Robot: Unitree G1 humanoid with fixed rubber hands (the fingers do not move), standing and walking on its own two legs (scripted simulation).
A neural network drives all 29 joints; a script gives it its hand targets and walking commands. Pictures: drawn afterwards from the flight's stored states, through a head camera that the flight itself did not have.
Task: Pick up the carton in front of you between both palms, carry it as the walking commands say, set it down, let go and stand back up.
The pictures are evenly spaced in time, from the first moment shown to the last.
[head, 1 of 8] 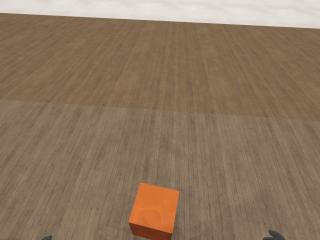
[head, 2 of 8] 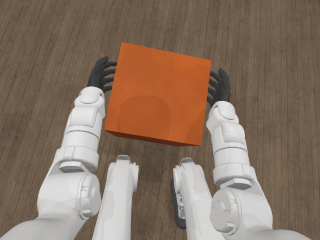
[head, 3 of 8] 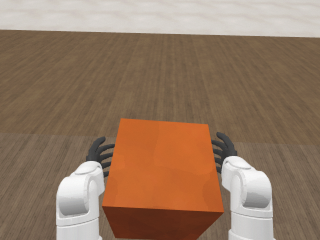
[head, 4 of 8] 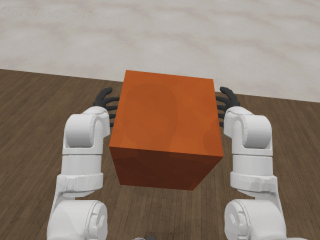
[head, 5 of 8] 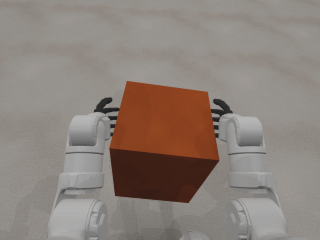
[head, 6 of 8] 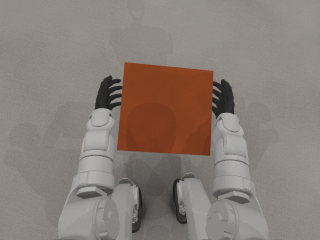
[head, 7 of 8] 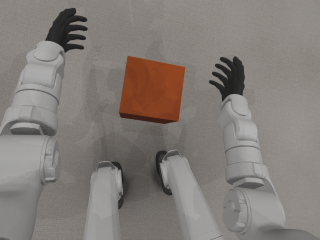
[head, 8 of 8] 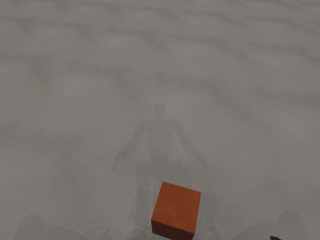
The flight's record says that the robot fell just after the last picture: no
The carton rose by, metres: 0.68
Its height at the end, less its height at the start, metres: -0.37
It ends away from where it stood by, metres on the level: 4.80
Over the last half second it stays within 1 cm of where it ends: yes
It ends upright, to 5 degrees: yes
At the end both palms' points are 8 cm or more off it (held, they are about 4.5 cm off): yes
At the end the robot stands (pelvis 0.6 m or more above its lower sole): yes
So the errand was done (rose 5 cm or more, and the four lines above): yes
